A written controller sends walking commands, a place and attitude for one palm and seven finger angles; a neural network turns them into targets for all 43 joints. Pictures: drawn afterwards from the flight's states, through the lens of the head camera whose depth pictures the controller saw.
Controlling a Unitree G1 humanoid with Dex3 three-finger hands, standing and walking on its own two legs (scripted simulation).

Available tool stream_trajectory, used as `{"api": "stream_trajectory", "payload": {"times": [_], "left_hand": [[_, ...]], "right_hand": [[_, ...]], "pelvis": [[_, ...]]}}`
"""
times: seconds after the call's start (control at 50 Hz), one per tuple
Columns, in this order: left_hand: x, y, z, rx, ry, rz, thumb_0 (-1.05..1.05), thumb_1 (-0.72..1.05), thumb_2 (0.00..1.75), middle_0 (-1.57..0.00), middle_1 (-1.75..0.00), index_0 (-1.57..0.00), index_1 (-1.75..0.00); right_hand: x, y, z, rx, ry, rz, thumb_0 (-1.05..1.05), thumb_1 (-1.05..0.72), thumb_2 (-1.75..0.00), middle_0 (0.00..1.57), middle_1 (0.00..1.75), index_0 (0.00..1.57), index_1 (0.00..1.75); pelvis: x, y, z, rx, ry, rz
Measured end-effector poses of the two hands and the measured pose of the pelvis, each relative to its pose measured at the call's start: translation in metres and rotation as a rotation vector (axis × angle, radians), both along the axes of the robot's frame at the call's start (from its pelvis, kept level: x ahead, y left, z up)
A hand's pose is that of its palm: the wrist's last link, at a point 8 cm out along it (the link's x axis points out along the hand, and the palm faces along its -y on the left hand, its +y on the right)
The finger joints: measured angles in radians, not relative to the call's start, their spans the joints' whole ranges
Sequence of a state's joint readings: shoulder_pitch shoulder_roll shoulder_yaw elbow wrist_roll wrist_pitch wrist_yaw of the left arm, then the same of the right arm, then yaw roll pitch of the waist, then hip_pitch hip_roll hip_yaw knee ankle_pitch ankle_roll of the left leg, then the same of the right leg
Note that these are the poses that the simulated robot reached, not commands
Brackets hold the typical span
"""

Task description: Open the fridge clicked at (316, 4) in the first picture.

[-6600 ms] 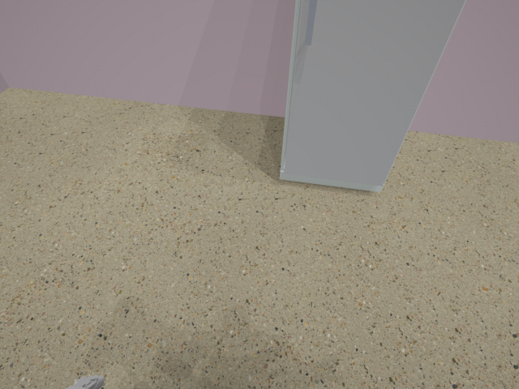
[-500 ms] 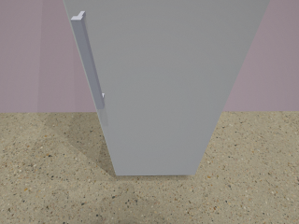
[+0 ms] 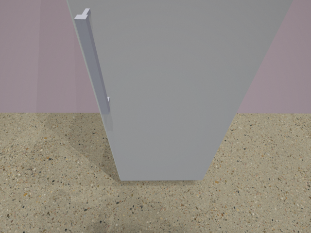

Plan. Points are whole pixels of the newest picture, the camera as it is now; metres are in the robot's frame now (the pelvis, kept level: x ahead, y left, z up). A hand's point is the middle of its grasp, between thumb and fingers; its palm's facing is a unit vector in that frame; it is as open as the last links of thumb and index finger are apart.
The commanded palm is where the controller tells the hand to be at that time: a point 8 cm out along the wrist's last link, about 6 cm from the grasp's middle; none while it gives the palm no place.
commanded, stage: look again from close up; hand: left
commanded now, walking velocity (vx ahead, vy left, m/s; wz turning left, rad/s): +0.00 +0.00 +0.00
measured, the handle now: (98, 69) +0.49 +0.20 +0.17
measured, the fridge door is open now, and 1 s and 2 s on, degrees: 0 0 0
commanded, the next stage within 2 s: raise the hand to about handle height in 0.76 s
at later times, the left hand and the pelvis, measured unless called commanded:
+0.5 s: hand out of the picture +0.03 +0.19 -0.17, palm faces +0.02 -0.97 -0.23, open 7.4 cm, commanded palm none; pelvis +0.00 -0.01 +0.00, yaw +0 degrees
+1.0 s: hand (84, 225) +0.15 +0.19 -0.06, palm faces +0.31 -0.94 -0.15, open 7.5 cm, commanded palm +0.10 +0.24 -0.05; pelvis -0.01 -0.02 -0.01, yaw +2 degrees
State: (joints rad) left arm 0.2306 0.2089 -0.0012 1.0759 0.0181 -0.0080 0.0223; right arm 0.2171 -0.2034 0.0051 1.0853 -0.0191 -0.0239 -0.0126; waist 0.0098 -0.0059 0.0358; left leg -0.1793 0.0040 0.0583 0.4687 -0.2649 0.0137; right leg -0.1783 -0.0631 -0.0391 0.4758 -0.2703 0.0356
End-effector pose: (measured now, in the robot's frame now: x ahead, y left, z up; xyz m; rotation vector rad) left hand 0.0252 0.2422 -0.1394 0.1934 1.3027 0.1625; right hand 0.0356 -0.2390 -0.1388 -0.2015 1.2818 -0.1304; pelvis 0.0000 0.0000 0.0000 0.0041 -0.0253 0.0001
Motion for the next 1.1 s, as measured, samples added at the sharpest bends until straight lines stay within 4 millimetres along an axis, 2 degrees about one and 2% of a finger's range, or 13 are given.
{"api": "stream_trajectory", "payload": {"times": [0.26,0.88,0.9,0.92,1.02,1.06,1.1], "left_hand": [[0.002,-0.002,0.000,-0.002,0.007,0.001,0.01,0.91,0.90,-0.21,-0.30,-0.20,-0.30],[-0.016,-0.020,-0.002,-0.012,0.036,0.019,0.01,0.91,0.90,-0.21,-0.30,-0.20,-0.30],[-0.008,-0.019,0.004,-0.021,-0.021,0.079,0.01,0.91,0.89,-0.21,-0.30,-0.20,-0.30],[0.011,-0.015,0.018,-0.012,-0.145,0.124,0.01,0.90,0.89,-0.21,-0.31,-0.20,-0.30],[0.109,-0.006,0.121,0.039,-0.890,0.127,0.02,0.87,0.88,-0.21,-0.33,-0.20,-0.33],[0.132,-0.008,0.147,0.014,-1.121,0.071,0.02,0.84,0.86,-0.21,-0.35,-0.20,-0.35],[0.141,-0.011,0.156,-0.031,-1.289,-0.016,0.01,0.81,0.85,-0.21,-0.37,-0.20,-0.37]], "right_hand": [[0.007,-0.008,0.003,-0.013,0.003,0.007,0.00,-0.91,-0.89,0.20,0.30,0.20,0.30],[-0.011,-0.012,0.001,0.002,0.054,-0.001,0.00,-0.91,-0.89,0.20,0.30,0.20,0.30],[-0.009,-0.013,0.002,-0.001,0.021,-0.006,0.00,-0.91,-0.89,0.20,0.30,0.20,0.30],[-0.003,-0.013,0.005,-0.015,-0.040,-0.002,0.00,-0.91,-0.89,0.20,0.30,0.20,0.30],[0.045,-0.016,0.023,-0.031,-0.397,0.015,0.01,-0.91,-0.89,0.20,0.30,0.21,0.30],[0.068,-0.019,0.028,-0.028,-0.515,0.031,0.01,-0.91,-0.89,0.20,0.30,0.21,0.30],[0.091,-0.023,0.033,-0.027,-0.617,0.053,0.01,-0.91,-0.89,0.20,0.30,0.21,0.30]], "pelvis": [[0.002,-0.004,0.002,0.000,-0.002,0.002],[-0.002,-0.015,0.002,-0.006,0.004,0.008],[-0.003,-0.014,0.002,-0.007,0.003,0.008],[-0.004,-0.015,0.001,-0.004,-0.003,0.005],[-0.012,-0.016,-0.008,0.002,0.030,0.033],[-0.016,-0.018,-0.017,0.003,0.073,0.025],[-0.021,-0.021,-0.029,0.006,0.119,0.014]]}}
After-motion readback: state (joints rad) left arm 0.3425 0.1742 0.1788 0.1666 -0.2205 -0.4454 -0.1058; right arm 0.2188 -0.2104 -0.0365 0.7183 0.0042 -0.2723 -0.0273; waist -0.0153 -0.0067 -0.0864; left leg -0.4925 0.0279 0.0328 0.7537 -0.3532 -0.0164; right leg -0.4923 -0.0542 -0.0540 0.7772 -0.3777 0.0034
